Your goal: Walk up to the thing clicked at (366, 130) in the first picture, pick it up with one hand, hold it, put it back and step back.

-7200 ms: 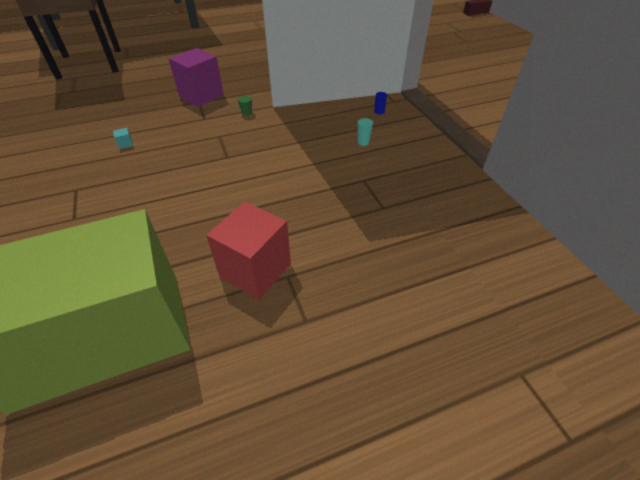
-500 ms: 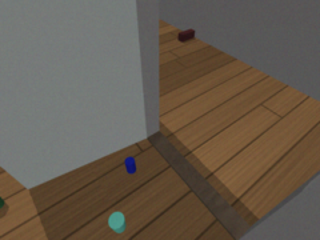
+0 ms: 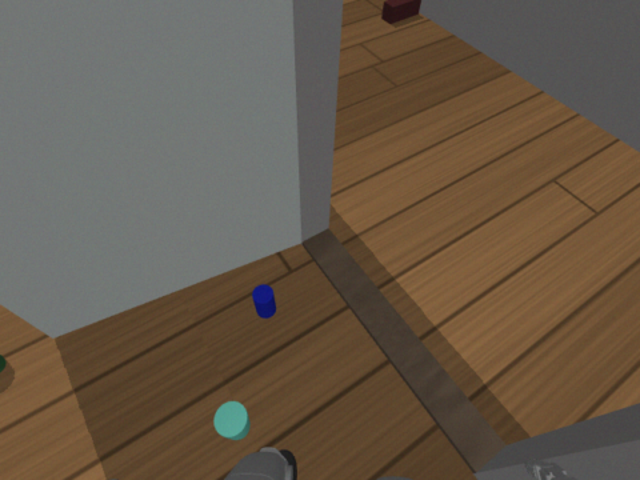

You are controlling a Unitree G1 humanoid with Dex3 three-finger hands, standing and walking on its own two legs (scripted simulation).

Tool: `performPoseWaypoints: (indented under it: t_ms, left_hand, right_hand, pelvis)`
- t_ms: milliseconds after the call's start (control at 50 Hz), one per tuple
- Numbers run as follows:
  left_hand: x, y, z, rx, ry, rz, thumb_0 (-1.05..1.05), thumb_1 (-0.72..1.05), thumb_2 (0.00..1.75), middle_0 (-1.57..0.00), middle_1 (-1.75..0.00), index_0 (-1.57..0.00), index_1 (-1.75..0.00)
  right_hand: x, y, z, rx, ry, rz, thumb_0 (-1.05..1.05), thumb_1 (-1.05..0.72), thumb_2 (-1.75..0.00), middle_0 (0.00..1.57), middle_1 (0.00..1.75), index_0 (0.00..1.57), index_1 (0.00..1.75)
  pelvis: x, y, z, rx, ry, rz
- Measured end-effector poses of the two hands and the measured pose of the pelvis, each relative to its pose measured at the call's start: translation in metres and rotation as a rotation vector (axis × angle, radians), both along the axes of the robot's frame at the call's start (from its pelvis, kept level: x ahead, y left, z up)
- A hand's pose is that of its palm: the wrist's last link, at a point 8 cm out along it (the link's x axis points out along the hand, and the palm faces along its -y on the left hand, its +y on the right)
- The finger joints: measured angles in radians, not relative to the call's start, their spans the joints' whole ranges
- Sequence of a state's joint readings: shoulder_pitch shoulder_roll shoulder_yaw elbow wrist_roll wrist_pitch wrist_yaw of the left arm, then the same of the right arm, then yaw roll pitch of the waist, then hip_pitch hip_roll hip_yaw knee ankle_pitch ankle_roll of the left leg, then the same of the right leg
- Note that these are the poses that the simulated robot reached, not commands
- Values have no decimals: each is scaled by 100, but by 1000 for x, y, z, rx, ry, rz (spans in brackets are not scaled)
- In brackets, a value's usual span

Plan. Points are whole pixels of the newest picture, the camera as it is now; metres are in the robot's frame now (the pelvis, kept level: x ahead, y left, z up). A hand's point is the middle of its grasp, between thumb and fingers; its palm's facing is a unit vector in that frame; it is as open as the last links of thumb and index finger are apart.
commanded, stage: walk up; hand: left
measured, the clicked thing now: (234, 423) +0.30 +0.24 -0.69
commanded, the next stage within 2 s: none
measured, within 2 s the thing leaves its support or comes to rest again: neither
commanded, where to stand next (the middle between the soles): -0.05 +0.01 m, yaw +0 degrees
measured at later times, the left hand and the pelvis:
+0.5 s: hand out of the picture -0.02 +0.26 -0.11, palm faces +0.02 -0.87 -0.50, open 7.4 cm; pelvis -0.07 -0.02 +0.01, yaw +1 degrees
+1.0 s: hand out of the picture -0.02 +0.26 -0.15, palm faces +0.00 -0.93 -0.37, open 7.4 cm; pelvis -0.05 -0.01 +0.00, yaw +2 degrees
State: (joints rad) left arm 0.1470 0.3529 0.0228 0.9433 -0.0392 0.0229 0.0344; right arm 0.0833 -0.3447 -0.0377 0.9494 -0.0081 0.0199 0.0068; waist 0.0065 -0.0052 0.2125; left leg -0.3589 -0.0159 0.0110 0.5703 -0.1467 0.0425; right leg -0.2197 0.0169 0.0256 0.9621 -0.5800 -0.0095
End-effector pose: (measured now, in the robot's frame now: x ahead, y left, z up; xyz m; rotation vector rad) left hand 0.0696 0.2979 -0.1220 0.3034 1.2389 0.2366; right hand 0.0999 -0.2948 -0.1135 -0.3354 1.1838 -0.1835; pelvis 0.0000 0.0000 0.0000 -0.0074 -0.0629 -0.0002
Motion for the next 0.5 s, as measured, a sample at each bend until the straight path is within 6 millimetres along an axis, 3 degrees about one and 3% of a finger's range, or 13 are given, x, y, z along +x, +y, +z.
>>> performPoseWaypoints:
  t_ms: [80, 140, 200, 260, 320, 400, 500]
  left_hand:
    - [21, -4, 6, -4, -52, -39, 0, 90, 90, -21, -30, -20, -30]
    - [22, -3, 10, 26, -70, -55, 0, 90, 90, -21, -30, -20, -30]
    - [10, 0, 14, 75, -69, -63, 0, 90, 90, -21, -30, -20, -30]
    - [-15, 0, 18, 127, -54, -60, 0, 90, 90, -21, -30, -20, -30]
    - [-50, -2, 28, 155, -16, -57, 0, 90, 90, -21, -30, -20, -30]
    - [-87, 0, 47, 176, 42, -20, 0, 90, 90, -21, -30, -20, -30]
    - [-100, -1, 61, 165, -4, 5, 1, 90, 90, -21, -30, -20, -30]
  right_hand:
    - [28, 5, 7, 9, -87, 11, 1, -90, -90, 21, 30, 20, 30]
    - [40, 3, 7, 20, -146, 24, 1, -90, -90, 21, 30, 20, 30]
    - [42, -3, 0, 37, -190, 31, 1, -90, -90, 21, 30, 20, 30]
    - [35, -15, -15, 58, -212, 22, 1, -90, -90, 21, 30, 20, 30]
    - [15, -22, -23, 69, -169, 0, 1, -90, -90, 21, 30, 20, 30]
    - [-29, -28, -23, 77, -62, -6, 1, -90, -90, 21, 30, 20, 30]
    - [-98, -37, -22, 50, 110, 12, 1, -90, -90, 21, 30, 20, 30]
  pelvis:
    - [-4, 0, 1, 4, 10, -15]
    - [-12, -3, -2, 12, 12, -27]
    - [-24, -9, -10, 24, 9, -38]
    - [-38, -17, -20, 20, 0, -47]
    - [-49, -23, -18, 26, -2, -29]
    - [-62, -24, -2, 63, 26, -27]
    - [-70, -24, 9, 49, 56, 24]
